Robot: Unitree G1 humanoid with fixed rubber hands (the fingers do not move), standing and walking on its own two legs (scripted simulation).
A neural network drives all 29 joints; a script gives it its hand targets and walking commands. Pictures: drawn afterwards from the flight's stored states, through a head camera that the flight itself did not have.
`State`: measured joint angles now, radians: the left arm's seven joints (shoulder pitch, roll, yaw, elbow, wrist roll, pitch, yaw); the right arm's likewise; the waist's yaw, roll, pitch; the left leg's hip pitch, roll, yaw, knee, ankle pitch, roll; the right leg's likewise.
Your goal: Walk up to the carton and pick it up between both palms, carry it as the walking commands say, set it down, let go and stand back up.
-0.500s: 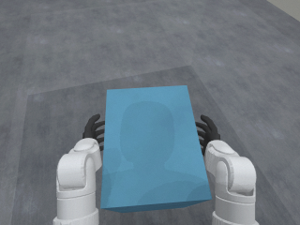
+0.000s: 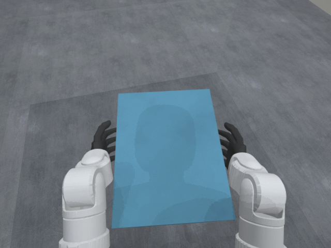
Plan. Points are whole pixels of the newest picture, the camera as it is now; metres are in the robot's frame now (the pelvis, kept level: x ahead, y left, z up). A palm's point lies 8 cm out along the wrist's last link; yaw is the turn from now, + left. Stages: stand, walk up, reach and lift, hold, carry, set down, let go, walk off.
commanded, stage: carry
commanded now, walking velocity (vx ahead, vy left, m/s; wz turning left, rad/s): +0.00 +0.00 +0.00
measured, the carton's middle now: (167, 168) +0.30 +0.00 -0.01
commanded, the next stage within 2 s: none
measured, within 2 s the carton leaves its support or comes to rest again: neither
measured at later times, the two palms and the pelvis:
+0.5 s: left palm (110, 80) +0.54 +0.16 +0.06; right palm (209, 85) +0.53 -0.12 +0.06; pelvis +0.26 +0.02 -0.02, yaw +0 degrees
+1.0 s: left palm (107, 36) +0.84 +0.23 +0.01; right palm (179, 29) +0.84 -0.05 +0.04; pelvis +0.57 +0.07 -0.06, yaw +1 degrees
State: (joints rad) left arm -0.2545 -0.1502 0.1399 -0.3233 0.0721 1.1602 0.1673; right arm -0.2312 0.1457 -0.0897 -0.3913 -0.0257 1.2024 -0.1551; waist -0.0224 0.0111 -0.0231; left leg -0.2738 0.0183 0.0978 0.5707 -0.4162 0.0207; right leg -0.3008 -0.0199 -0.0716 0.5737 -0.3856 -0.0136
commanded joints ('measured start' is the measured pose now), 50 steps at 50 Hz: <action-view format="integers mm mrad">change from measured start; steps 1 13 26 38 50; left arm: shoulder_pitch -505 -600 -519 -514 -532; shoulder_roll -913 -922 -971 -919 -879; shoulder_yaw -736 -779 -733 -689 -814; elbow -206 -163 -108 -66 -207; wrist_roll -417 -405 -387 -344 -418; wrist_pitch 2 21 -11 -72 4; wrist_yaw -293 -298 -295 -272 -255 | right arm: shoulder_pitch -537 -518 -646 -552 -424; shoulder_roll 940 971 955 923 903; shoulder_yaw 723 692 749 610 619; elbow -179 -47 -154 -41 -41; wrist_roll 349 361 407 323 375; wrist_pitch -30 -19 -34 -100 -40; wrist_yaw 256 296 290 287 299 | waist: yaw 45 -22 60 -15 2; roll -56 234 -218 211 62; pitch -653 -369 -321 -487 -440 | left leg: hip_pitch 134 709 -530 828 8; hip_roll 73 252 8 126 -43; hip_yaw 71 -315 -119 -124 -9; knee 385 19 208 186 -80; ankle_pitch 1175 1641 -249 2162 248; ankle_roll -18 214 -5 12 -3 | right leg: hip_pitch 476 -560 603 -440 265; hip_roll -45 47 -255 161 -118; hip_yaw -43 0 295 -209 74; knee -13 506 69 222 394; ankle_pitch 1225 -296 1342 -69 1080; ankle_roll -15 -9 -165 24 -14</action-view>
